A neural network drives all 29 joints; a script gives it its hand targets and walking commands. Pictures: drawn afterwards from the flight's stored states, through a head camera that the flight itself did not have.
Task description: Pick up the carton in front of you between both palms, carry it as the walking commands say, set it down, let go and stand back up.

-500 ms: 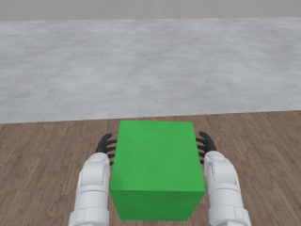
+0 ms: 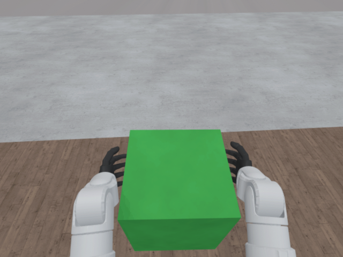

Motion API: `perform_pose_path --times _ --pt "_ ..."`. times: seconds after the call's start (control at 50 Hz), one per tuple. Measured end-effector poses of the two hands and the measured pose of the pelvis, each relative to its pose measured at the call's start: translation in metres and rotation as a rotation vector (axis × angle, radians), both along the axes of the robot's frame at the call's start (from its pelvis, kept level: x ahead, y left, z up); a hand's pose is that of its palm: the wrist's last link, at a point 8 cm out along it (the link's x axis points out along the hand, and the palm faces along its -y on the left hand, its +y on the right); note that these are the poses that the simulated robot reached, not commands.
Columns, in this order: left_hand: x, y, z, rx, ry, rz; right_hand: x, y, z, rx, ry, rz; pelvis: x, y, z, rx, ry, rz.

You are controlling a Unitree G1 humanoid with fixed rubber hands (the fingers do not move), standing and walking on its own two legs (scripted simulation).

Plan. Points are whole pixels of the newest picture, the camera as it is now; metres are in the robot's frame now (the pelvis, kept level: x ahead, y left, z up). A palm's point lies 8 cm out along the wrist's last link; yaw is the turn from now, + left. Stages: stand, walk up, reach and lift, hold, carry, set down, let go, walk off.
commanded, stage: carry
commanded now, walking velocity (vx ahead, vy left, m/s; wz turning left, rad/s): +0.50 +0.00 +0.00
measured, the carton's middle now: (175, 193) +0.28 +0.01 +0.01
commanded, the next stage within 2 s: none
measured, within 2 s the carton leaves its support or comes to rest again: neither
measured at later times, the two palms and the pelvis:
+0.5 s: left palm (128, 103) +0.55 +0.15 +0.10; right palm (223, 101) +0.56 -0.15 +0.09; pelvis +0.29 -0.01 +0.00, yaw +1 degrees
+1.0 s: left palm (141, 56) +0.89 +0.15 +0.10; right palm (210, 55) +0.88 -0.15 +0.10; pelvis +0.63 +0.00 +0.01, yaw -1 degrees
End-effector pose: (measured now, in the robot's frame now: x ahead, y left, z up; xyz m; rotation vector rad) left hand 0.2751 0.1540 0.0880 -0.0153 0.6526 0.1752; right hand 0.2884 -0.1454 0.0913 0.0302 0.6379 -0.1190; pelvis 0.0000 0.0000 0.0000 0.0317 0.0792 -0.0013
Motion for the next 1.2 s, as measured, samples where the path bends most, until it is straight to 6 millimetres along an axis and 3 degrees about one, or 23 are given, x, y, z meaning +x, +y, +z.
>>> perform_pose_path --times 0.06,0.16,0.24,0.36,0.46,0.6,0.68,0.8,0.98,1.1,1.2 --pt "0.024 -0.001 0.001 -0.014 0.030 -0.008 0.016 -0.002 -0.003 0.017 0.030 -0.028 0.027 0.000 0.003 -0.019 0.020 -0.024" --pt "0.074 -0.024 0.004 -0.022 0.040 -0.039 0.053 -0.025 -0.004 0.031 0.042 -0.075 0.078 -0.011 0.003 -0.048 0.022 -0.014" --pt "0.116 -0.034 0.003 -0.019 0.034 -0.032 0.098 -0.035 -0.003 0.037 0.036 -0.069 0.122 -0.024 -0.003 -0.046 0.010 0.034" --pt "0.173 -0.022 0.014 -0.030 0.067 0.048 0.180 -0.022 0.011 0.037 0.070 0.001 0.189 -0.029 0.013 -0.006 0.024 0.033" --pt "0.240 -0.010 0.015 -0.022 0.049 0.061 0.248 -0.009 0.008 0.029 0.052 0.020 0.256 -0.019 0.011 0.005 0.020 0.020" --pt "0.353 0.004 -0.021 -0.042 0.061 -0.004 0.342 0.004 -0.022 -0.002 0.061 -0.036 0.364 0.009 -0.018 0.006 -0.026 -0.023" --pt "0.405 0.001 -0.029 -0.033 0.145 -0.064 0.377 0.001 -0.031 -0.001 0.145 -0.092 0.408 0.020 -0.004 -0.018 -0.017 -0.048" --pt "0.477 -0.003 -0.015 -0.032 0.140 -0.110 0.439 -0.003 -0.012 -0.011 0.139 -0.128 0.480 0.024 0.017 -0.056 0.000 -0.044" --pt "0.594 -0.006 0.009 -0.033 0.015 -0.039 0.578 -0.006 0.013 -0.005 0.015 -0.060 0.610 0.004 0.010 -0.055 -0.010 -0.022" --pt "0.694 -0.024 0.005 -0.012 -0.029 0.008 0.689 -0.024 -0.002 0.032 -0.027 -0.023 0.706 -0.022 -0.018 -0.054 -0.039 0.016" --pt "0.756 -0.027 0.005 -0.021 0.047 0.068 0.766 -0.027 -0.003 0.046 0.049 0.015 0.758 -0.037 -0.004 -0.032 -0.027 0.027"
